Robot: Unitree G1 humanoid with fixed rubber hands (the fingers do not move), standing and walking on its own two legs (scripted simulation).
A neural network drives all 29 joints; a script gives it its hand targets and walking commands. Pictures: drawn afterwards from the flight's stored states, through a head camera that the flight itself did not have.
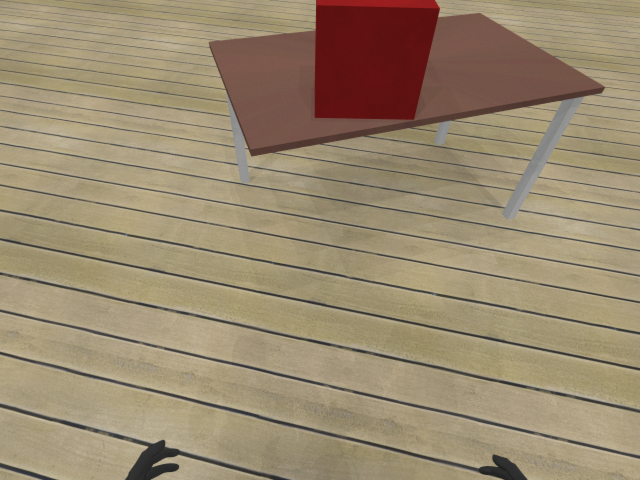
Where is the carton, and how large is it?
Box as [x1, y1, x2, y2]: [315, 0, 439, 119]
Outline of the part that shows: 316,0 315,117 413,119 439,10 435,1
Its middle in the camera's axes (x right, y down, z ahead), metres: +0.13 -0.53 +1.06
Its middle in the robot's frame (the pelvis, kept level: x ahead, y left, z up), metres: +1.15 -0.15 +0.03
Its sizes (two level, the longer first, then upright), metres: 0.288 0.193 0.288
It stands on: a table, 0.64 m high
